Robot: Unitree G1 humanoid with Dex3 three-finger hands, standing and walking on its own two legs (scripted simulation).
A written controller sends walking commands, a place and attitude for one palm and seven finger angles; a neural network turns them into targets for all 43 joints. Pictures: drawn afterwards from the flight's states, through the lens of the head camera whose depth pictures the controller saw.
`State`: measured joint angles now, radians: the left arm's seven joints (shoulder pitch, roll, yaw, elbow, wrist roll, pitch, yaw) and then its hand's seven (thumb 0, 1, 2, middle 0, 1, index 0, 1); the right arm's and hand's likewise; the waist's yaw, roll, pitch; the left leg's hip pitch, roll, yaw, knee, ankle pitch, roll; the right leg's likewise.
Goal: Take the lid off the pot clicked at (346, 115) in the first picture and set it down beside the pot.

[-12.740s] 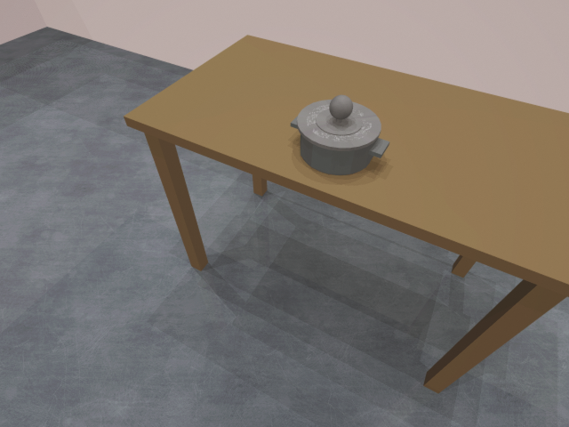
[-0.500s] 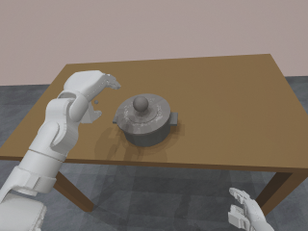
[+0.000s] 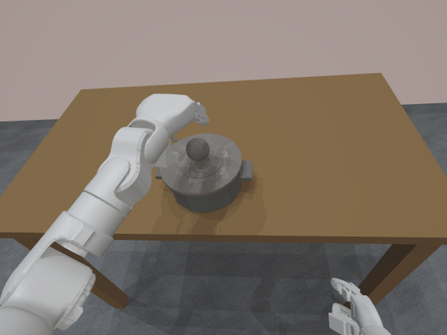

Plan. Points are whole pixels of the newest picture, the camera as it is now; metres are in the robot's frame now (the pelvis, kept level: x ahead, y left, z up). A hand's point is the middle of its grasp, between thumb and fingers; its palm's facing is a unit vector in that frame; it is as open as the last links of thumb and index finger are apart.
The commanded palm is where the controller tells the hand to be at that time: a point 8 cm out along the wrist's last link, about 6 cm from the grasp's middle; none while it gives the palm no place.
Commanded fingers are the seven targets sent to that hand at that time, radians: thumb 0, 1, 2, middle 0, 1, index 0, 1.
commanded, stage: move the open hand above the knob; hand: left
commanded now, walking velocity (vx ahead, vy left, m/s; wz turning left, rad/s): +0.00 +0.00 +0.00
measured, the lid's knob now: (197, 149) +0.46 +0.08 +0.08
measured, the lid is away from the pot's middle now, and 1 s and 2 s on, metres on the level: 0.00 0.00 0.00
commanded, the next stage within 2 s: none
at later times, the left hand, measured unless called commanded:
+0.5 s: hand (188, 124) +0.45 +0.08 +0.16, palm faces -0.17 -0.04 -0.99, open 10.4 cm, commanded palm +0.42 +0.09 +0.23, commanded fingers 0.00 -0.37 1.52 -0.82 -0.08 -0.82 -0.08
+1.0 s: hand (181, 122) +0.44 +0.09 +0.18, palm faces -0.13 -0.04 -0.99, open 10.4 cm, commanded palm +0.41 +0.09 +0.23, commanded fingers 0.00 -0.37 1.52 -0.82 -0.08 -0.82 -0.08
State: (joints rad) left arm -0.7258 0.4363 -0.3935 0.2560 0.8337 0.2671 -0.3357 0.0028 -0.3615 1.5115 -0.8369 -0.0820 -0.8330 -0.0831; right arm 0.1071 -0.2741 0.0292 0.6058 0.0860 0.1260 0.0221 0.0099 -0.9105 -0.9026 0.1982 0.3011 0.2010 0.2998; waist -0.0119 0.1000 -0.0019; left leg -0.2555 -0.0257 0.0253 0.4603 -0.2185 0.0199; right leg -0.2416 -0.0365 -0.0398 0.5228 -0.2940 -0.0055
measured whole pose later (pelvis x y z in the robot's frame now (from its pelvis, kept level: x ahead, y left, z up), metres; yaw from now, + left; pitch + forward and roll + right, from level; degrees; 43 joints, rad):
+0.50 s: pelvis +0.01 +0.00 +0.00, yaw -1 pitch +3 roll +1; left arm -0.89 0.31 -0.36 0.59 0.86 0.36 -0.27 0.00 -0.36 1.51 -0.83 -0.08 -0.83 -0.08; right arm 0.18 -0.27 0.03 0.63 0.08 0.17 0.04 0.01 -0.91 -0.90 0.20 0.30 0.20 0.30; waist -0.04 0.10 -0.06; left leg -0.28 -0.02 0.05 0.44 -0.22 0.02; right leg -0.28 -0.03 -0.01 0.51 -0.29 0.00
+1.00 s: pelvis +0.00 +0.00 +0.00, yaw +0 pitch +2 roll +1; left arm -0.93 0.32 -0.39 0.58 0.85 0.33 -0.28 0.00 -0.36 1.51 -0.84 -0.08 -0.83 -0.08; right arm 0.08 -0.25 0.05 0.63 0.09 0.12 0.01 0.01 -0.91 -0.90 0.20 0.30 0.20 0.30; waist -0.02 0.08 -0.04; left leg -0.28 -0.03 0.03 0.45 -0.21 0.02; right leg -0.27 -0.04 -0.03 0.52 -0.29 0.00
